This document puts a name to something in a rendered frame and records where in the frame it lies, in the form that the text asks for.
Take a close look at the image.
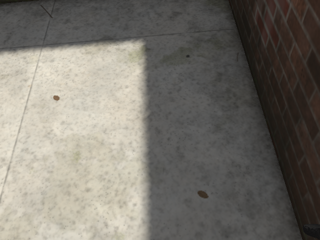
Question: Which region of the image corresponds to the robot right hand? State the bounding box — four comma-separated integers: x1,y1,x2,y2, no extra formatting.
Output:
303,224,320,240

